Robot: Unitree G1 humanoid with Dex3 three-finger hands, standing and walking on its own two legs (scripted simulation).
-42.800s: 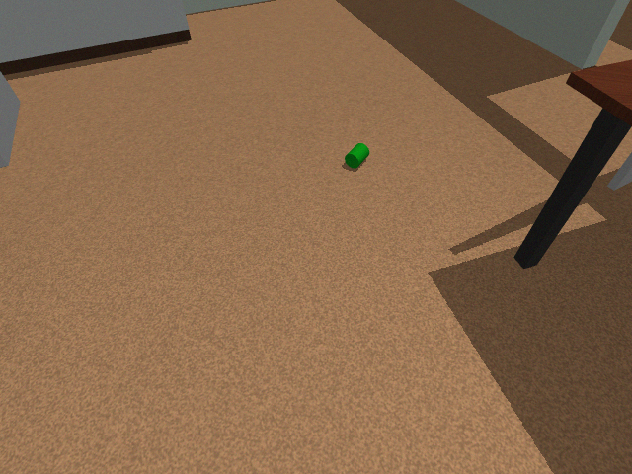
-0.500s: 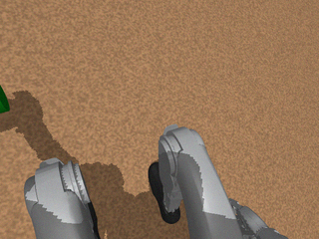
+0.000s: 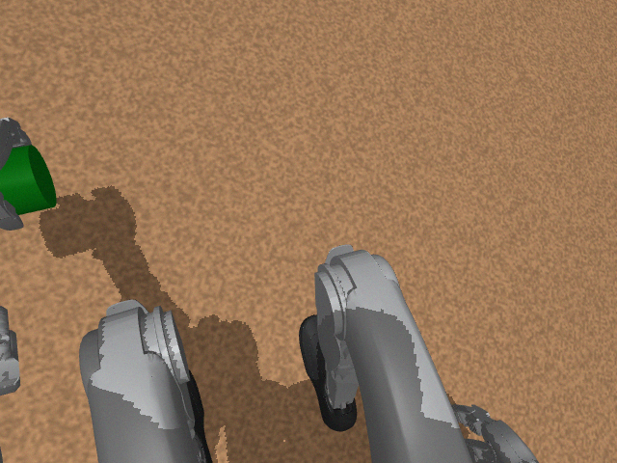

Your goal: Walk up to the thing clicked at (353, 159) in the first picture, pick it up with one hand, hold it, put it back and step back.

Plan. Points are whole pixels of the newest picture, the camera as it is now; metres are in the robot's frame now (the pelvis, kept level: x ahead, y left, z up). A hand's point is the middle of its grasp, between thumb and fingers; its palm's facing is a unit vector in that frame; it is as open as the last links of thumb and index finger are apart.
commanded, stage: lift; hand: left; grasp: from above
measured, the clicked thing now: out of the picture +0.49 +0.31 -0.18
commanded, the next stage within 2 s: hold in 1.58 s
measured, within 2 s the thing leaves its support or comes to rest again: neither
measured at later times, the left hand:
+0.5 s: hand out of the picture +0.42 +0.31 -0.01, palm faces -0.45 -0.11 -0.88, open 10.5 cm
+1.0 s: hand out of the picture +0.35 +0.28 +0.20, palm faces -0.46 -0.12 -0.88, open 10.5 cm
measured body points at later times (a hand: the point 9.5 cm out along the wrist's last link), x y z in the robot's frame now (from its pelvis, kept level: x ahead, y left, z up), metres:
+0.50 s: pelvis +0.00 +0.00 +0.10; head +0.20 +0.06 +0.50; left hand +0.44 +0.31 +0.04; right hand +0.11 -0.27 -0.02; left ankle +0.08 +0.13 -0.31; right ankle +0.11 -0.13 -0.31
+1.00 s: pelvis +0.02 +0.00 +0.28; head +0.12 +0.02 +0.72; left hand +0.37 +0.28 +0.25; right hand +0.15 -0.25 +0.16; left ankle +0.08 +0.13 -0.31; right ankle +0.11 -0.13 -0.31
